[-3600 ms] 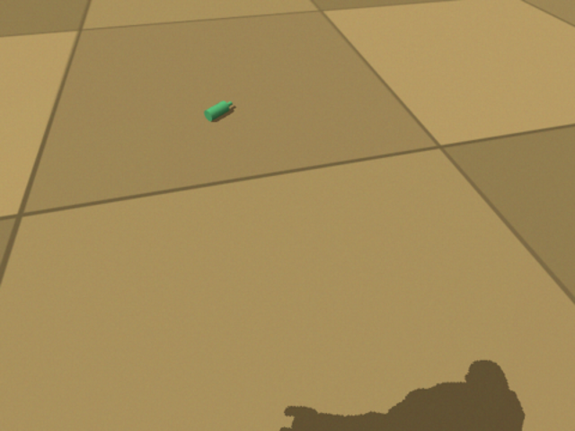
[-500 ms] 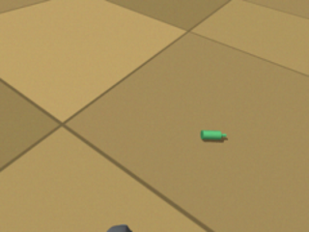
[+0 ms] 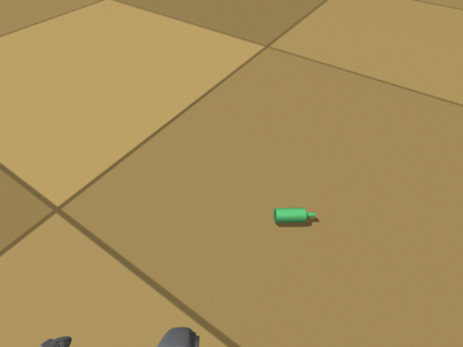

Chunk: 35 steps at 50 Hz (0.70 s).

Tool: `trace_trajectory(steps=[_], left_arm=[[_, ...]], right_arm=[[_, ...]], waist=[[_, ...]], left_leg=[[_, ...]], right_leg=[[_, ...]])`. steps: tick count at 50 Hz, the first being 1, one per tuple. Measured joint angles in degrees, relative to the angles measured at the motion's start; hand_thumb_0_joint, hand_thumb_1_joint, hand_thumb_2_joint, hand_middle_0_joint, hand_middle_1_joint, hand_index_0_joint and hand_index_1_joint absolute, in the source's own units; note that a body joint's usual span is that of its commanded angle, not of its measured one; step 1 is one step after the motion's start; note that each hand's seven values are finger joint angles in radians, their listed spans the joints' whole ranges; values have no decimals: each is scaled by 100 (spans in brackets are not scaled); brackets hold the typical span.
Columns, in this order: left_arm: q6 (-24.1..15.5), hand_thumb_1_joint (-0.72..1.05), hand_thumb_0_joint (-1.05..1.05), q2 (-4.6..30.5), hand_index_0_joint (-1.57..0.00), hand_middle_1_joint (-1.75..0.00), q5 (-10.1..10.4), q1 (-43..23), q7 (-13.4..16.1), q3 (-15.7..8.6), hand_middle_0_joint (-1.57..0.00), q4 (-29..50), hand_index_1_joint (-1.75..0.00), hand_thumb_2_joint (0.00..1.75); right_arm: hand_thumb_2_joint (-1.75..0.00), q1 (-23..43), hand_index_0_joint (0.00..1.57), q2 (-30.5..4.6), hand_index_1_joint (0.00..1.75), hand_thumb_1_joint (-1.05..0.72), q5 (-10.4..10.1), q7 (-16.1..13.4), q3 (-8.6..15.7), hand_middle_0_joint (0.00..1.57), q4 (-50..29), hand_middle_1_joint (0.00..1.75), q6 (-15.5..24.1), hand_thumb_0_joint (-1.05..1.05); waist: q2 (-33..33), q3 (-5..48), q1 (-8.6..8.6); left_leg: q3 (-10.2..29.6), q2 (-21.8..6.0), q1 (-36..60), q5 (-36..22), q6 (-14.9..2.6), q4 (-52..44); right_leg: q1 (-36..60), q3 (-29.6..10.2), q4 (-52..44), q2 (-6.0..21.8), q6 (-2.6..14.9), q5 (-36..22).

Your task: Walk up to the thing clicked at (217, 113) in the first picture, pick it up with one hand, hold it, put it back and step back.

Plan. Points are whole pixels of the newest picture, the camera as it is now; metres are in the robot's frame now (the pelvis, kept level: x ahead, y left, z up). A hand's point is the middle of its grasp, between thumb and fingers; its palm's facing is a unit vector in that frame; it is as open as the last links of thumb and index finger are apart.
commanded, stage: walk up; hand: left
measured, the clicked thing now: (294, 215) +0.83 -0.28 -0.71
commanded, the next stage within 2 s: none
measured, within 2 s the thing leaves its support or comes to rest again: neither
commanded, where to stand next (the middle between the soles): +0.43 -0.53 m, yaw +5 degrees
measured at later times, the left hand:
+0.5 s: hand (178, 324) +0.19 +0.12 -0.15, palm faces -0.05 -0.95 -0.31, open 7.4 cm
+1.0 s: hand (273, 294) +0.26 -0.07 -0.15, palm faces -0.02 -0.95 -0.32, open 7.4 cm
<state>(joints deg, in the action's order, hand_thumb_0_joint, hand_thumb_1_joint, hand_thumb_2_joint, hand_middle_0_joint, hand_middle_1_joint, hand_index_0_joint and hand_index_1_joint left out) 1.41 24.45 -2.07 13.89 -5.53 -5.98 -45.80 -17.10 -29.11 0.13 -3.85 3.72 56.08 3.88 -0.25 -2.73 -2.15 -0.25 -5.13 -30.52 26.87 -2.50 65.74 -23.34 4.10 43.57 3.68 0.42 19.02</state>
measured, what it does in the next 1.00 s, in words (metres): steps to the right: left foot, then right foot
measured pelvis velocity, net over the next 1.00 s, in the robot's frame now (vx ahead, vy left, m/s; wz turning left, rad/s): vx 0.22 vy -0.34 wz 0.03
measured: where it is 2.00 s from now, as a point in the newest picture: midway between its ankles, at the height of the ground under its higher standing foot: (373, 323)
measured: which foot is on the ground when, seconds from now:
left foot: up 0.00-0.18, down 0.20-0.58, up 0.60-0.88, down 0.90-1.00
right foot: down 0.00-0.20, up 0.22-0.56, down 0.58-0.90, up 0.92-1.00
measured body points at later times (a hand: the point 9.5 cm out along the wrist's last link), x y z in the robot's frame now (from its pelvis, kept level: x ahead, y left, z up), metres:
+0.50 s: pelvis +0.11 -0.16 +0.00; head +0.13 -0.12 +0.45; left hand +0.19 +0.17 -0.12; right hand +0.13 -0.53 -0.06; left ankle +0.15 +0.02 -0.71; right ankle +0.18 -0.36 -0.67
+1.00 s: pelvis +0.22 -0.34 +0.00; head +0.25 -0.31 +0.45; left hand +0.26 -0.02 -0.13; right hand +0.28 -0.68 -0.08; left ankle +0.28 -0.23 -0.71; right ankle +0.21 -0.44 -0.66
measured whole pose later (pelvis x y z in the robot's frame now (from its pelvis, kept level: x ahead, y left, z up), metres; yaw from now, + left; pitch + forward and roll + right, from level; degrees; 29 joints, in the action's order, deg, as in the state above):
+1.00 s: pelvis +0.22 -0.34 +0.00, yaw +2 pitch -2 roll +1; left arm 5.3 24.9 -3.0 17.0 -4.1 -4.3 -44.9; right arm -18.9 -22.9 0.7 -4.6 1.9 52.7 6.8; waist 6.1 -5.1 -1.5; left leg -6.2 -0.6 -23.2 16.1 -2.8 40.8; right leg -27.0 -1.5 64.1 -2.0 1.3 27.0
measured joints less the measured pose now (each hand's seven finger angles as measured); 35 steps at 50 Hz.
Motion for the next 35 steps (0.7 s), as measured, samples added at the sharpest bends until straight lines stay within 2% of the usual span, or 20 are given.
trace_trajectory(steps=[5,7,9,10,12,14,16,19,23,27,28,29,30,31,32,33,35], left_arm=[[25,90,1,1,-21,-30,-44,262,71,58,-20,24,-30,90],[77,90,1,44,-21,-30,-56,337,78,73,-20,55,-30,90],[156,90,1,84,-20,-30,-43,424,63,98,-20,108,-30,90],[184,90,1,84,-20,-30,-36,454,64,106,-20,125,-30,90],[282,90,1,58,-20,-30,-58,395,84,104,-20,79,-30,90],[358,90,1,59,-20,-30,-65,360,69,132,-20,30,-30,90],[375,90,1,76,-20,-30,-66,306,37,127,-20,5,-30,90],[356,90,1,117,-20,-30,-73,226,-36,69,-20,19,-30,90],[395,90,1,235,-20,-30,-61,117,-129,-33,-20,17,-30,90],[417,91,1,377,-20,-30,-41,43,-178,-140,-20,-2,-30,90],[391,91,1,413,-20,-30,-36,44,-179,-168,-20,-4,-30,90],[343,91,1,431,-20,-30,-39,47,-166,-202,-20,-8,-30,90],[282,91,1,387,-20,-30,-63,21,-132,-225,-20,-21,-30,90],[222,91,1,338,-20,-30,-81,22,-94,-213,-20,-10,-30,90],[181,91,1,278,-20,-30,-77,29,-54,-177,-20,-1,-30,90],[163,91,1,197,-20,-30,-56,43,-20,-131,-20,3,-30,90],[132,91,1,59,-20,-30,-39,120,27,-39,-20,3,-30,90]], right_arm=[[-90,3,20,326,30,-90,33,100,-143,20,-119,30,219,1],[-90,-57,20,455,30,-90,34,117,-189,21,-184,30,276,1],[-90,-187,20,515,30,-90,57,116,-207,21,-287,30,359,1],[-90,-246,20,512,30,-90,98,92,-189,21,-347,30,400,1],[-90,-262,21,549,30,-90,117,16,-176,21,-417,30,375,1],[-90,-243,21,573,30,-90,57,-29,-185,21,-421,30,317,1],[-90,-257,21,575,30,-90,54,-51,-175,21,-399,30,292,1],[-90,-310,21,494,30,-90,99,-17,-143,21,-372,30,297,1],[-90,-376,21,328,30,-90,175,49,-72,21,-358,30,297,1],[-90,-392,21,104,30,-89,216,77,0,21,-306,30,240,1],[-90,-386,21,43,30,-89,225,78,17,21,-275,30,204,1],[-90,-373,21,-29,30,-89,235,66,36,21,-236,30,158,1],[-90,-333,21,-117,30,-89,240,36,67,21,-171,30,92,1],[-90,-287,21,-157,30,-90,208,-9,96,21,-89,30,0,1],[-90,-222,20,-153,30,-90,164,-61,119,21,-8,30,-89,1],[-90,-153,20,-141,30,-90,108,-94,122,21,62,30,-133,1],[-90,-37,20,-85,30,-90,37,-86,77,21,137,30,-97,1]], waist=[[109,-50,-215],[198,-77,-263],[273,-65,-251],[303,-59,-193],[488,-135,-67],[648,-156,37],[772,-153,92],[830,-142,157],[785,-121,235],[666,-36,288],[626,-1,286],[540,21,267],[348,-17,248],[239,-11,222],[194,-4,173],[136,-8,123],[51,-8,19]], left_leg=[[-594,324,-46,-191,-4,-1255],[-692,420,123,-582,-35,-1887],[-713,499,487,-1208,-45,-2658],[-662,518,559,-1468,-138,-2771],[-656,565,543,-1307,-169,-2506],[-660,529,671,-1209,-100,-2518],[-651,449,834,-1202,0,-2650],[-574,258,977,-1165,135,-2745],[-416,-69,1047,-1023,280,-2711],[-247,-435,1029,-774,369,-2523],[-194,-537,1004,-668,366,-2413],[-109,-673,943,-511,297,-2213],[101,-811,833,-199,146,-1856],[313,-732,636,150,85,-1337],[419,-531,429,318,68,-782],[438,-336,246,296,51,-342],[214,-65,-13,132,34,29]], right_leg=[[510,218,-562,-247,279,-19],[657,309,-602,-333,327,81],[690,391,-364,-400,359,339],[593,377,-40,-422,368,492],[210,-89,993,-505,254,679],[-194,-472,1831,-532,169,620],[-501,-701,2119,-396,90,435],[-822,-881,2055,-63,-45,186],[-918,-939,1478,312,-134,115],[-644,-798,665,456,-83,265],[-479,-701,399,445,-57,210],[-354,-608,238,358,-153,41],[-328,-464,381,195,-251,45],[-354,-362,559,111,-272,162],[-342,-307,627,75,-247,247],[-263,-247,566,35,-199,268],[-48,-154,283,-59,-54,219]])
